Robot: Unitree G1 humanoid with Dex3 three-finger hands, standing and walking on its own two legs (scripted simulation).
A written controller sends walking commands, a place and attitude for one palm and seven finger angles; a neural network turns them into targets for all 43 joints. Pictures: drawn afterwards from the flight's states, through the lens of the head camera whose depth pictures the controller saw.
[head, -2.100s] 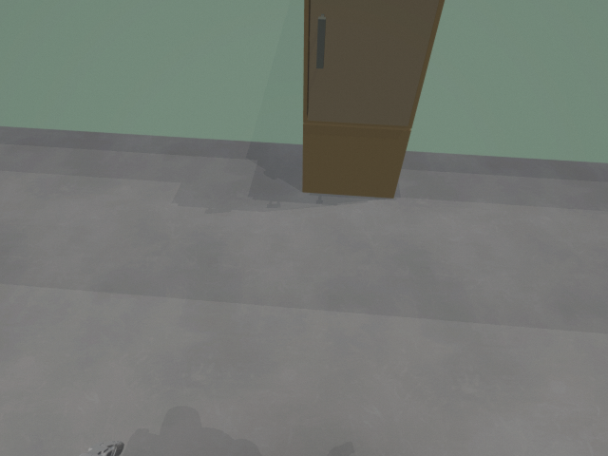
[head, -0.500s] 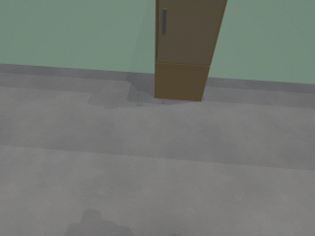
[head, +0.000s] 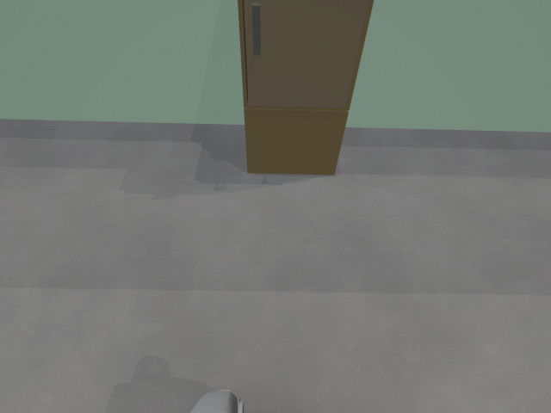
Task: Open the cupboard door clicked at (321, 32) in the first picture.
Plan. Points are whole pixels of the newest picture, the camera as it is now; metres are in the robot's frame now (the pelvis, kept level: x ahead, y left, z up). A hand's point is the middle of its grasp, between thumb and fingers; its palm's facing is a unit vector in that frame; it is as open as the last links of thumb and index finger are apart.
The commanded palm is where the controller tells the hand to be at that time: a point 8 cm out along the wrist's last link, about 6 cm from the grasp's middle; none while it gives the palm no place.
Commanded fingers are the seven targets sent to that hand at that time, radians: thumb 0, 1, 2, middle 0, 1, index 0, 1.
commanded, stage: walk to a spot facing it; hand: left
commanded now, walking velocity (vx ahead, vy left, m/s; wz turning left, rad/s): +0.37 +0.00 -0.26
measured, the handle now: (256, 27) +1.26 +0.20 -0.01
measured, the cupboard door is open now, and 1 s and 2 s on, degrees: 0 0 0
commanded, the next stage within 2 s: turn to face it in 0.76 s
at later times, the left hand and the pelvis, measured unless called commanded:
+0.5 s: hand (193, 295) +0.34 +0.20 -0.15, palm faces -0.22 -0.95 -0.22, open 7.4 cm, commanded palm none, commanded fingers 0.00 0.90 0.90 -0.20 -0.30 -0.20 -0.30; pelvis +0.20 +0.03 +0.01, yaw -14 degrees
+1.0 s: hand (231, 257) +0.45 +0.15 -0.19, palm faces -0.24 -0.96 -0.15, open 7.3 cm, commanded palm none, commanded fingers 0.00 0.90 0.90 -0.20 -0.30 -0.20 -0.30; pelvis +0.41 -0.02 +0.00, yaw -17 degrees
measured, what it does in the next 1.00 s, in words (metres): walks ahead, turning right: left foot, then right foot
